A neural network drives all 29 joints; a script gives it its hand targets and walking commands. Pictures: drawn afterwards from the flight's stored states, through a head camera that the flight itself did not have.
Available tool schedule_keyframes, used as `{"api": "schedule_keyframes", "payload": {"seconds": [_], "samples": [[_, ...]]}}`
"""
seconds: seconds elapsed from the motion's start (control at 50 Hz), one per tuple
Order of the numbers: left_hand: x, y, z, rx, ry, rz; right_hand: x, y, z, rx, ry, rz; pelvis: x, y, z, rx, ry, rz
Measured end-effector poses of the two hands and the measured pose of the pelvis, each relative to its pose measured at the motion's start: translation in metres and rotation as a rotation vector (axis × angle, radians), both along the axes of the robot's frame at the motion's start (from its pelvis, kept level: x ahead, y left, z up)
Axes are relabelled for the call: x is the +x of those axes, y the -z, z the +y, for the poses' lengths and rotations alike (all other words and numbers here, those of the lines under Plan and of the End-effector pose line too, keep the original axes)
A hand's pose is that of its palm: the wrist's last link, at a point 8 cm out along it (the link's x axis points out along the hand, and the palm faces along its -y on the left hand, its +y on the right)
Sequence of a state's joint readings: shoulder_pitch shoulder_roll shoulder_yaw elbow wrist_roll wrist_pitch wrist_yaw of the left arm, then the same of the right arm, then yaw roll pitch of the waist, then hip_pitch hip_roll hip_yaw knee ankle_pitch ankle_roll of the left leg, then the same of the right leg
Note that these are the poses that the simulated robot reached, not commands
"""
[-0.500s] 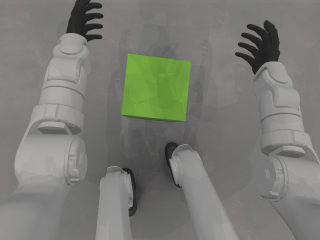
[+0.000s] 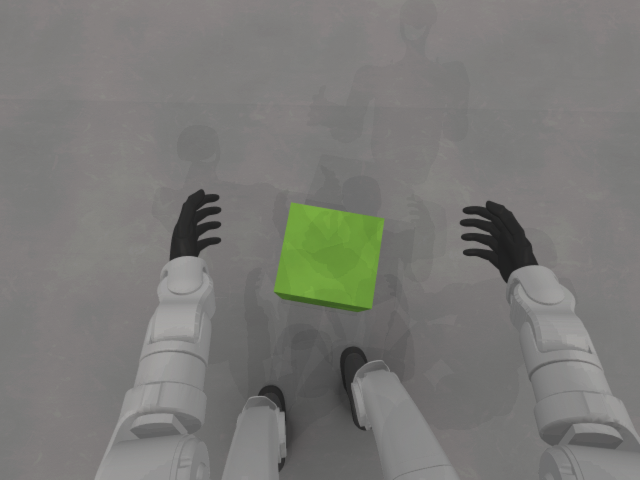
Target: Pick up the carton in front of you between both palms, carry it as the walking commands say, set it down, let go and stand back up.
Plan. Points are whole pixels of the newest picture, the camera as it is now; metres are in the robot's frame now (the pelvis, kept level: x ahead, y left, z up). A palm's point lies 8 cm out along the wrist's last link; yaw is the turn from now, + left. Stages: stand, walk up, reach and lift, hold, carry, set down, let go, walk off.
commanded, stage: let go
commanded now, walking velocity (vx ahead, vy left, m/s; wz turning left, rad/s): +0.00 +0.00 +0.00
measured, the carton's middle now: (327, 262) +0.43 -0.08 -0.58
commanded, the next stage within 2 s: stand in 1.08 s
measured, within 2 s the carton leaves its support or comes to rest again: neither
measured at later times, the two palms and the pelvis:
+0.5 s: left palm (78, 378) +0.29 +0.21 -0.02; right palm (558, 375) +0.21 -0.22 +0.00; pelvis +0.06 +0.01 +0.07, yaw -3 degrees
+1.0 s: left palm (21, 445) +0.24 +0.25 +0.01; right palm (557, 367) +0.22 -0.22 +0.01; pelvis +0.07 +0.03 +0.07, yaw -4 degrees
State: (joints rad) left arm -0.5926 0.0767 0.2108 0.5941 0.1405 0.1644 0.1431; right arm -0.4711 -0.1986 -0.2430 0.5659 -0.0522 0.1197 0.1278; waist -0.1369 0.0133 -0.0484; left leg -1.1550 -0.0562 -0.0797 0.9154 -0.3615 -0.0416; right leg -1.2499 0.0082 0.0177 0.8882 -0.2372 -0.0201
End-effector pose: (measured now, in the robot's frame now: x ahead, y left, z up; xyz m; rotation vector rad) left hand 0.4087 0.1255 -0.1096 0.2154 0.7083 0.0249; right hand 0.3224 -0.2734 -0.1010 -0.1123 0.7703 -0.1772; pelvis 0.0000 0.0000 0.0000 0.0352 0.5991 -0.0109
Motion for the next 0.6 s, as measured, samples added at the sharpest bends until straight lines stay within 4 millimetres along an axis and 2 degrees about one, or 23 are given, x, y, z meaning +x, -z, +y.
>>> {"api": "schedule_keyframes", "payload": {"seconds": [0.06,0.18,0.4,0.5,0.6], "samples": [[-0.018,-0.016,0.006,0.002,-0.010,0.004,-0.017,-0.017,-0.002,-0.004,-0.034,0.015,0.008,-0.012,-0.004,-0.003,0.005,-0.064],[-0.040,-0.043,0.019,0.001,0.009,0.009,-0.051,-0.047,0.001,-0.004,-0.049,0.025,0.026,-0.032,-0.008,-0.011,0.018,-0.174],[-0.097,-0.079,0.061,-0.006,0.023,0.036,-0.107,-0.095,0.033,-0.003,-0.029,0.036,0.055,-0.062,0.002,-0.038,0.029,-0.374],[-0.122,-0.094,0.089,-0.004,0.014,0.047,-0.115,-0.105,0.048,-0.003,-0.036,0.041,0.063,-0.071,0.015,-0.056,0.033,-0.465],[-0.144,-0.107,0.116,0.001,-0.001,0.059,-0.108,-0.108,0.061,-0.003,-0.051,0.033,0.069,-0.075,0.028,-0.067,0.038,-0.538]]}}
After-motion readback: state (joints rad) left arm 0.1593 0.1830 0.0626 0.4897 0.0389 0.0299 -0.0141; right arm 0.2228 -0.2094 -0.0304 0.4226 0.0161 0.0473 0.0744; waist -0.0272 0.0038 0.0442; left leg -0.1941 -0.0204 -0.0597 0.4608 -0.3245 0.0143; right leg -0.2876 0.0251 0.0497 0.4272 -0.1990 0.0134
